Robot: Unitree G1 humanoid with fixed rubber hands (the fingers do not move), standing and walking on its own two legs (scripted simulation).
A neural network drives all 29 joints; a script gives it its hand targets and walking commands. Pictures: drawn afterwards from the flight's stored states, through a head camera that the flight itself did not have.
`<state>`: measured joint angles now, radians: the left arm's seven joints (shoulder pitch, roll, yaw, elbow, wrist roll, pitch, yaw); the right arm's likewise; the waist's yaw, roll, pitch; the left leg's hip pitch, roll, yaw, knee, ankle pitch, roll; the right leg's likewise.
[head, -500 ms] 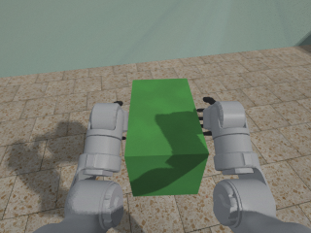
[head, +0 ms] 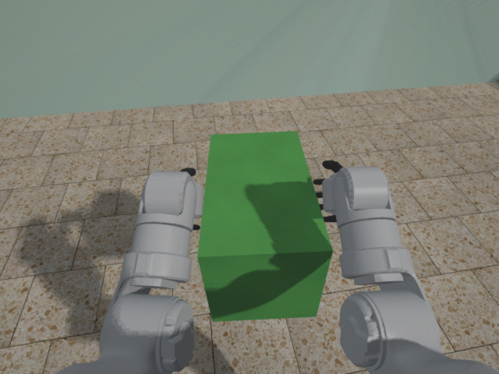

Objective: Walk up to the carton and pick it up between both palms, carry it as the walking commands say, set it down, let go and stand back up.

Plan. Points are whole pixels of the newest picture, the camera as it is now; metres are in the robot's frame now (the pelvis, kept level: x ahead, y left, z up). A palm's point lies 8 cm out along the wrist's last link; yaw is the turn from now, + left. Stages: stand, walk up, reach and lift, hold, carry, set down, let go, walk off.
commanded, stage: carry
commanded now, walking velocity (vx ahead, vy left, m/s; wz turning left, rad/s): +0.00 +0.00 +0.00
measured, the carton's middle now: (258, 217) +0.40 +0.00 +0.04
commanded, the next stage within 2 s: hold in 0.54 s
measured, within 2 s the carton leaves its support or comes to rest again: neither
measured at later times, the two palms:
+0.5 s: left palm (177, 206) +0.36 +0.13 +0.12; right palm (336, 202) +0.36 -0.12 +0.13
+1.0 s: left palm (190, 251) +0.30 +0.11 +0.08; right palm (353, 249) +0.31 -0.14 +0.08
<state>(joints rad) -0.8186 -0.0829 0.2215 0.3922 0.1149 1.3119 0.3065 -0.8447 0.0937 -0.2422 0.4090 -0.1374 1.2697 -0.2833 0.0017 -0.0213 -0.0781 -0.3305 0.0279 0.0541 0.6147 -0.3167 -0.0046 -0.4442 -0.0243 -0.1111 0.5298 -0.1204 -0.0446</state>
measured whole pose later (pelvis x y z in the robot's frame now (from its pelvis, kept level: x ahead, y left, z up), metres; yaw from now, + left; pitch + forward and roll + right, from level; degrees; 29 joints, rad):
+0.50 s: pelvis +0.00 +0.01 +0.00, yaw -1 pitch +2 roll +0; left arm -0.76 -0.11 0.23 0.32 0.12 1.27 0.31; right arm -0.78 0.13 -0.26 0.32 -0.12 1.24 -0.32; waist -0.01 -0.02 -0.06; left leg -0.33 0.02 0.08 0.63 -0.33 0.01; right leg -0.45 -0.04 -0.09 0.55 -0.13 -0.03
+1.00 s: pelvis -0.01 -0.03 +0.01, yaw +7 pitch -10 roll +0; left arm -0.60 -0.20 0.41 0.76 0.40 0.65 0.13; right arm -0.54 0.23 -0.43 0.60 -0.35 0.70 -0.20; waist -0.06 0.02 -0.04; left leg -0.11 0.00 -0.13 0.52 -0.27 -0.01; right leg -0.19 0.05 0.06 0.48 -0.13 0.00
